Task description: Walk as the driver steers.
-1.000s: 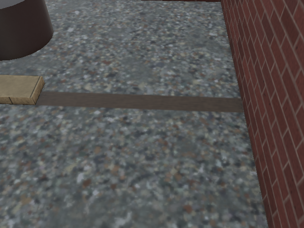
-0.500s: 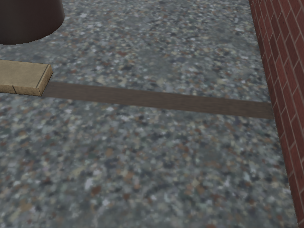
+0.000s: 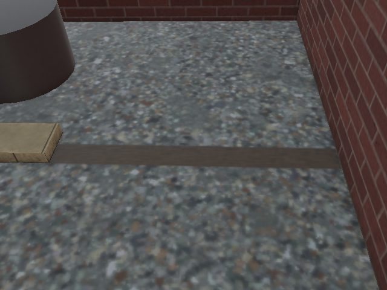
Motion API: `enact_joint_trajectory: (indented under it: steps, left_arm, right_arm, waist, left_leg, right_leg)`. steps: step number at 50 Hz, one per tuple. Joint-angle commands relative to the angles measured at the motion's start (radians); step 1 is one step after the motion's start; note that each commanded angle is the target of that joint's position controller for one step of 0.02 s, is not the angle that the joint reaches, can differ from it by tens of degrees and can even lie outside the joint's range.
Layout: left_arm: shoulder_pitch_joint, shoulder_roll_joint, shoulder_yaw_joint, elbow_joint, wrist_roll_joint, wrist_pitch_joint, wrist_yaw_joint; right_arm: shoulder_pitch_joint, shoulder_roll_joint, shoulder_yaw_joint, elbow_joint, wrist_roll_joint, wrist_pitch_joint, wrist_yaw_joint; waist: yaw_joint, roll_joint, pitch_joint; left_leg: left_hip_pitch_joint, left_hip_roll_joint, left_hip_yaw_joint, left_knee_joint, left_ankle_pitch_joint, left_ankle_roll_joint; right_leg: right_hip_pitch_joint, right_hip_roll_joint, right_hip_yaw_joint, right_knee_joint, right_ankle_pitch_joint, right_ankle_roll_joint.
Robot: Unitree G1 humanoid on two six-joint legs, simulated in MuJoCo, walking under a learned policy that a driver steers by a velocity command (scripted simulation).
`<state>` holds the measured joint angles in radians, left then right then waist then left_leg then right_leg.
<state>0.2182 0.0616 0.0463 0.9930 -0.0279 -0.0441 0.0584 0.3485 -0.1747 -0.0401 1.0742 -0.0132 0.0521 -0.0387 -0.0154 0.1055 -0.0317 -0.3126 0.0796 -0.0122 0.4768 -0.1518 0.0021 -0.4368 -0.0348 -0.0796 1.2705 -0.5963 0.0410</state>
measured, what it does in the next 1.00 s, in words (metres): shifts its weight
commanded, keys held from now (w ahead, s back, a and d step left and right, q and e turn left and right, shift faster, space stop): no key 0.94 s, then w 0.06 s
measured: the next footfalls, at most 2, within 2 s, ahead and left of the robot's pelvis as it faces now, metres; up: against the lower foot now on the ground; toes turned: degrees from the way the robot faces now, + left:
right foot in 1.28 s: +0.17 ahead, -0.17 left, +0.00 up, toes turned -3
left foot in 1.86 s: +0.53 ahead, +0.07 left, +0.00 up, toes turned +1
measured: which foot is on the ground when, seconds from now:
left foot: down 0.00-1.00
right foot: down 0.00-1.00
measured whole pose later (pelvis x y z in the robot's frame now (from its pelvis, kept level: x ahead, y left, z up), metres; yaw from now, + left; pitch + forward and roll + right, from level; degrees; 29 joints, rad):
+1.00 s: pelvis +0.07 +0.01 +0.00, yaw +2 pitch +1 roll -1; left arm 0.18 0.10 0.04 1.12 -0.04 -0.07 0.03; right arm 0.36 -0.12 -0.03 1.16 0.00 0.00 -0.03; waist 0.01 0.05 -0.03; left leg -0.22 0.01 0.05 0.45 -0.24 0.04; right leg -0.31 -0.08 -0.03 1.22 -0.64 0.07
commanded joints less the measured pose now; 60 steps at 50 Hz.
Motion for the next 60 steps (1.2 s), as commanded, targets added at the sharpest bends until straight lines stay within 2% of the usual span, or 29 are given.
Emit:
enact_joint_trajectory:
  steps: [1,6,9,14,21,26,27,30,35,36,39,40,42,44,46,47,48,49,50,51,52,53,55,56,57,58,59,60]
  left_arm:
    - [-0.044,0.065,0.011,-0.033,-0.004,-0.015,-0.002]
    - [-0.002,0.033,0.013,0.006,-0.013,-0.012,0.005]
    - [0.013,0.032,0.016,0.032,-0.017,-0.003,0.006]
    - [0.016,0.037,0.013,0.062,-0.013,0.0,0.002]
    - [0.017,0.044,0.005,0.093,-0.014,-0.003,-0.006]
    - [0.007,0.056,0.008,0.11,-0.017,-0.013,-0.011]
    - [-0.005,0.066,0.011,0.108,-0.019,-0.013,-0.01]
    - [-0.001,0.06,0.008,0.113,-0.016,-0.013,-0.012]
    - [-0.012,0.068,0.008,0.122,-0.018,-0.019,-0.019]
    - [-0.028,0.07,0.008,0.114,-0.015,-0.022,-0.021]
    - [-0.028,0.066,0.007,0.112,-0.014,-0.022,-0.023]
    - [-0.024,0.054,0.0,0.11,-0.007,-0.024,-0.023]
    - [-0.017,0.067,0.0,0.114,-0.009,-0.029,-0.026]
    - [-0.038,0.077,0.003,0.108,-0.014,-0.036,-0.03]
    - [-0.061,0.07,0.001,0.095,-0.014,-0.038,-0.032]
    - [-0.06,0.065,-0.001,0.091,-0.012,-0.035,-0.032]
    - [-0.041,0.066,-0.002,0.094,-0.01,-0.031,-0.032]
    - [-0.037,0.072,-0.001,0.095,-0.013,-0.029,-0.031]
    - [-0.067,0.086,0.003,0.087,-0.018,-0.032,-0.03]
    - [-0.112,0.097,0.006,0.074,-0.026,-0.037,-0.029]
    - [-0.148,0.097,0.009,0.057,-0.029,-0.041,-0.028]
    - [-0.167,0.094,0.008,0.04,-0.025,-0.046,-0.028]
    - [-0.171,0.099,0.008,0.01,-0.011,-0.057,-0.031]
    - [-0.165,0.101,0.006,-0.003,-0.003,-0.06,-0.032]
    - [-0.157,0.094,0.005,-0.027,-0.002,-0.048,-0.027]
    - [-0.135,0.11,0.007,-0.011,0.009,-0.041,-0.024]
    - [-0.087,0.106,0.008,0.012,0.011,-0.037,-0.025]
    - [-0.003,0.124,0.018,0.051,0.011,-0.026,-0.023]
  right_arm:
    - [0.049,-0.032,0.001,-0.003,-0.004,-0.003,0.002]
    - [0.096,-0.011,0.012,0.043,-0.001,-0.016,0.008]
    - [0.112,-0.009,0.016,0.054,-0.003,-0.023,0.005]
    - [0.12,-0.001,0.019,0.066,0.003,-0.029,0.005]
    - [0.125,0.008,0.021,0.076,0.005,-0.033,0.004]
    - [0.117,0.007,0.021,0.072,0.007,-0.034,0.006]
    - [0.111,0.003,0.02,0.068,0.007,-0.034,0.004]
    - [0.111,0.005,0.022,0.072,0.005,-0.037,0.004]
    - [0.104,-0.004,0.017,0.073,0.01,-0.034,0.003]
    - [0.1,-0.01,0.014,0.072,0.013,-0.037,0.003]
    - [0.104,-0.002,0.017,0.078,0.008,-0.044,0.004]
    - [0.093,-0.001,0.016,0.077,0.012,-0.043,0.007]
    - [0.073,-0.016,0.009,0.069,0.016,-0.04,0.007]
    - [0.089,-0.025,0.002,0.077,0.016,-0.039,0.006]
    - [0.124,0.004,0.011,0.096,0.006,-0.045,0.007]
    - [0.132,0.015,0.017,0.1,0.0,-0.049,0.009]
    - [0.144,0.003,0.013,0.101,0.004,-0.052,0.008]
    - [0.159,-0.036,0.0,0.101,0.019,-0.053,0.005]
    - [0.191,-0.088,-0.019,0.099,0.035,-0.052,0.001]
    - [0.232,-0.126,-0.035,0.1,0.038,-0.055,-0.002]
    - [0.259,-0.138,-0.044,0.102,0.031,-0.068,-0.004]
    - [0.272,-0.125,-0.045,0.101,0.023,-0.085,-0.005]
    - [0.248,-0.086,-0.038,0.083,0.015,-0.115,-0.007]
    - [0.22,-0.074,-0.035,0.069,0.017,-0.121,-0.008]
    - [0.074,-0.078,-0.03,0.011,0.023,-0.123,-0.022]
    - [-0.008,-0.11,-0.04,-0.015,0.025,-0.114,-0.028]
    - [-0.022,-0.161,-0.055,-0.02,0.035,-0.103,-0.034]
    - [-0.013,-0.197,-0.069,-0.009,0.042,-0.095,-0.032]
  waist:
    - [0.01,-0.112,0.116]
    - [0.025,-0.066,0.105]
    - [0.026,-0.043,0.094]
    - [0.024,-0.03,0.081]
    - [0.023,-0.036,0.066]
    - [0.024,-0.051,0.077]
    - [0.021,-0.044,0.083]
    - [0.026,-0.036,0.067]
    - [0.025,-0.06,0.08]
    - [0.023,-0.044,0.082]
    - [0.028,-0.035,0.059]
    - [0.035,-0.044,0.054]
    - [0.042,-0.086,0.068]
    - [0.023,-0.079,0.084]
    - [0.008,-0.019,0.066]
    - [0.011,-0.008,0.044]
    - [0.016,-0.013,0.011]
    - [0.014,-0.019,0.002]
    - [-0.007,-0.019,0.021]
    - [-0.042,-0.013,0.047]
    - [-0.06,-0.015,0.064]
    - [-0.067,-0.021,0.065]
    - [-0.063,-0.01,0.039]
    - [-0.052,-0.002,0.032]
    - [0.009,-0.026,0.068]
    - [0.028,0.001,0.068]
    - [0.05,0.021,0.049]
    - [0.088,0.023,0.016]
  left_leg:
    - [0.081,0.005,0.064,-0.039,0.134,0.044]
    - [0.079,0.031,0.033,-0.072,0.187,0.068]
    - [0.07,0.057,0.008,-0.1,0.224,0.097]
    - [0.116,0.07,-0.006,-0.1,0.342,0.118]
    - [0.171,0.079,-0.014,-0.08,0.481,0.138]
    - [0.198,0.066,0.008,-0.062,0.543,0.127]
    - [0.19,0.07,0.003,-0.062,0.566,0.13]
    - [0.202,0.081,-0.012,-0.057,0.601,0.147]
    - [0.224,0.061,0.017,-0.039,0.601,0.126]
    - [0.224,0.068,0.009,-0.044,0.634,0.132]
    - [0.24,0.091,-0.018,-0.04,0.678,0.16]
    - [0.236,0.082,-0.013,-0.032,0.666,0.157]
    - [0.241,0.054,0.02,-0.014,0.629,0.13]
    - [0.268,0.052,0.035,-0.013,0.635,0.115]
    - [0.288,0.102,-0.01,-0.029,0.755,0.157]
    - [0.296,0.122,-0.037,-0.026,0.784,0.184]
    - [0.313,0.125,-0.056,-0.02,0.655,0.203]
    - [0.317,0.128,-0.086,-0.035,0.449,0.215]
    - [0.318,0.143,-0.14,-0.078,0.231,0.234]
    - [0.326,0.192,-0.239,-0.137,0.035,0.264]
    - [0.335,0.245,-0.357,-0.183,-0.124,0.293]
    - [0.343,0.278,-0.44,-0.205,-0.234,0.305]
    - [0.341,0.293,-0.478,-0.215,-0.346,0.291]
    - [0.31,0.29,-0.465,-0.215,-0.38,0.275]
    - [0.164,0.258,-0.381,-0.284,-0.428,0.211]
    - [0.013,0.192,-0.254,-0.289,-0.362,0.165]
    - [-0.103,0.125,-0.141,-0.273,-0.326,0.134]
    - [-0.183,0.097,-0.071,-0.218,-0.374,0.123]
  right_leg:
    - [-0.166,-0.044,0.062,-0.376,0.122,-0.043]
    - [-0.095,-0.035,0.015,-0.283,0.128,-0.026]
    - [-0.041,-0.029,0.007,-0.225,0.124,-0.007]
    - [-0.025,-0.037,0.021,-0.214,0.111,0.004]
    - [-0.018,-0.051,0.039,-0.226,0.089,0.015]
    - [-0.022,-0.054,0.046,-0.268,0.123,0.011]
    - [-0.025,-0.051,0.047,-0.251,0.101,0.012]
    - [-0.014,-0.057,0.055,-0.239,0.055,0.016]
    - [-0.031,-0.061,0.055,-0.29,0.144,0.008]
    - [-0.033,-0.058,0.056,-0.27,0.123,0.005]
    - [-0.024,-0.064,0.066,-0.238,0.029,0.009]
    - [-0.021,-0.069,0.069,-0.26,0.033,0.009]
    - [-0.032,-0.075,0.07,-0.336,0.154,0.004]
    - [-0.072,-0.073,0.068,-0.319,0.231,-0.007]
    - [-0.084,-0.066,0.063,-0.199,0.045,-0.004]
    - [-0.077,-0.071,0.076,-0.162,-0.056,0.0]
    - [-0.08,-0.071,0.074,-0.156,-0.11,-0.002]
    - [-0.105,-0.061,0.056,-0.162,-0.111,-0.007]
    - [-0.164,-0.04,0.03,-0.127,-0.112,-0.014]
    - [-0.248,-0.032,0.032,-0.035,-0.122,-0.025]
    - [-0.328,-0.041,0.064,0.054,-0.098,-0.043]
    - [-0.393,-0.059,0.095,0.107,-0.061,-0.064]
    - [-0.476,-0.097,0.134,0.161,0.003,-0.096]
    - [-0.493,-0.115,0.143,0.161,0.012,-0.101]
    - [-0.377,-0.176,0.208,-0.17,0.145,-0.09]
    - [-0.175,-0.132,0.136,-0.349,0.149,-0.07]
    - [0.017,-0.062,0.06,-0.471,0.129,-0.046]
    - [0.177,-0.001,-0.02,-0.518,0.198,-0.024]
Velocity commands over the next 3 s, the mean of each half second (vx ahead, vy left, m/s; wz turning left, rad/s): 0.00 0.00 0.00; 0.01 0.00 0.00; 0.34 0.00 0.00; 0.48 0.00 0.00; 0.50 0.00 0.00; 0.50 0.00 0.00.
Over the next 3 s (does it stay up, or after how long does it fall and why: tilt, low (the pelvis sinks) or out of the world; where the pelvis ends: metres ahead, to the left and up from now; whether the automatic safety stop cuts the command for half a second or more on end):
stays up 1.02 -0.04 -0.02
